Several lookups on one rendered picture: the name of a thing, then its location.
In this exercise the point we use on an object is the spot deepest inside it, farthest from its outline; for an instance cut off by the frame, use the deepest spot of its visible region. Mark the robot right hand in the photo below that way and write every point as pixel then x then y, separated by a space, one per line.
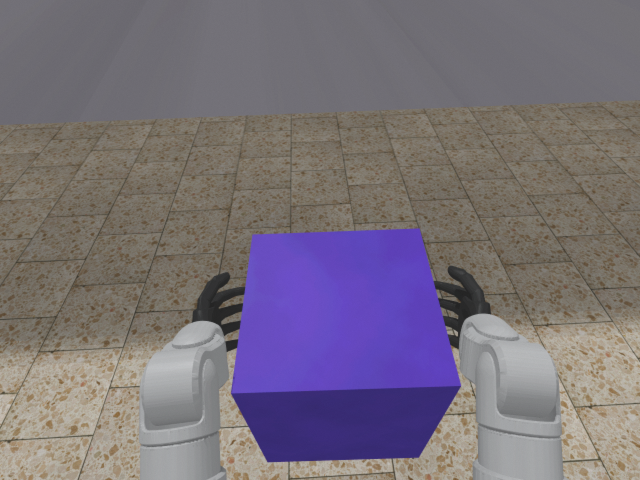
pixel 471 297

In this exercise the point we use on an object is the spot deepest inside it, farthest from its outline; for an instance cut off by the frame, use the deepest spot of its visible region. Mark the right robot forearm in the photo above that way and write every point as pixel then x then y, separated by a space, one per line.
pixel 517 402

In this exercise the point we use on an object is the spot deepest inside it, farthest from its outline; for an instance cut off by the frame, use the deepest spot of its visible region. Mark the carton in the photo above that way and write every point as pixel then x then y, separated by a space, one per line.
pixel 343 353

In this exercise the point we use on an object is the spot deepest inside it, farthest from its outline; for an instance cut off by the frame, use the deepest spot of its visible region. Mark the left robot forearm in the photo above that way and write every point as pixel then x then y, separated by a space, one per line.
pixel 179 408

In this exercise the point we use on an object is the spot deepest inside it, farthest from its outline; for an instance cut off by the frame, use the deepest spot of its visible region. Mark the robot left hand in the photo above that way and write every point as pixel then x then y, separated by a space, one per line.
pixel 209 302

